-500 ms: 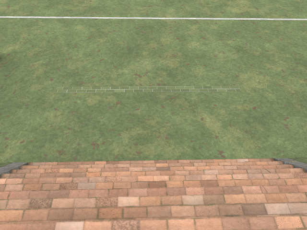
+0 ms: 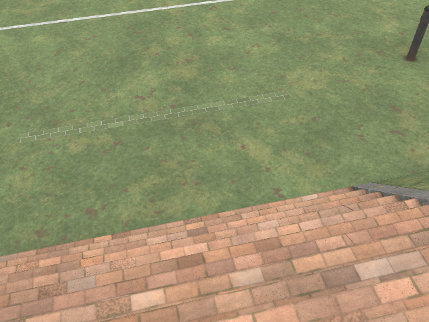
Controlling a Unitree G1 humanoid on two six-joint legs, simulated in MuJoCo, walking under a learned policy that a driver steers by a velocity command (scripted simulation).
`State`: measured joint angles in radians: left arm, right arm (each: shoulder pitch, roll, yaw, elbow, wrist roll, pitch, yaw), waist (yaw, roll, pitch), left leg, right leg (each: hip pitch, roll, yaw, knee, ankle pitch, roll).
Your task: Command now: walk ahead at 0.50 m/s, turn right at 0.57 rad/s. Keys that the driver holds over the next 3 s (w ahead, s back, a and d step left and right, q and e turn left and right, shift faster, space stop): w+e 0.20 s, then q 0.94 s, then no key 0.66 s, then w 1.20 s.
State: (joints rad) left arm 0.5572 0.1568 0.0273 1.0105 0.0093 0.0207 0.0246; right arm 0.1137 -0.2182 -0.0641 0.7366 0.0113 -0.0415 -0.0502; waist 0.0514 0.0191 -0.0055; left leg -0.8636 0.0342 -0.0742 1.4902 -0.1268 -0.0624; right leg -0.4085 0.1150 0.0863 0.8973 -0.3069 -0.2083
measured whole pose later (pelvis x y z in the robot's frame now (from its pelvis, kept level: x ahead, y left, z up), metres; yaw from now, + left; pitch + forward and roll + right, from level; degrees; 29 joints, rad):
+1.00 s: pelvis +0.23 +0.03 -0.23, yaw +12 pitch +1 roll -1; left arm 0.03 0.23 0.02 0.64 0.02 0.07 0.05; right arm 0.40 -0.24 -0.01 0.67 -0.01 0.11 -0.05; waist -0.05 -0.03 0.00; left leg -0.38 -0.15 -0.13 0.84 -0.46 0.09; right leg -0.94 0.05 0.15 1.57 -0.26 0.03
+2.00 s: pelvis +0.30 -0.04 -0.19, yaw +21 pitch +1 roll -1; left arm 0.35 0.20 0.00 0.89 -0.02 0.01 0.02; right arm 0.32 -0.17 0.02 0.87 0.01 0.07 -0.05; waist 0.00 0.01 -0.05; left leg -0.18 -0.04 -0.28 0.42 -0.27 -0.03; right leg -0.17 0.03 0.08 0.39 -0.24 0.00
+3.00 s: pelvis +0.68 +0.13 -0.72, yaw +20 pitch -2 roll +0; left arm 0.49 0.14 0.01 1.01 0.04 -0.02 0.01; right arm 0.32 -0.15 -0.02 0.90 0.02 -0.02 -0.04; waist -0.05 0.08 -0.07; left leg -1.01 -0.14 -0.25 1.41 0.06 0.13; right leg -0.43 0.02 -0.11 1.12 -0.65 -0.08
